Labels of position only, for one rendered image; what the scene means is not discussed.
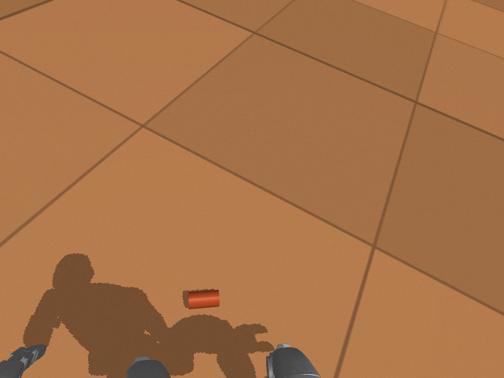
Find left robot hand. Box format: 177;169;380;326
0;344;46;378

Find can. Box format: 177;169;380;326
188;290;220;309

